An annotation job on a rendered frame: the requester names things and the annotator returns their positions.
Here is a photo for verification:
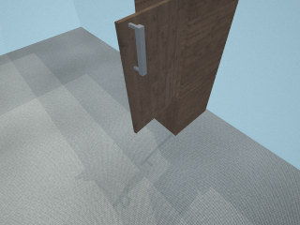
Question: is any cupboard door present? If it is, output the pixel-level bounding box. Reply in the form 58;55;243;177
114;0;187;133

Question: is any handle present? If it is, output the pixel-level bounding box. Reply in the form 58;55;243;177
128;22;147;76

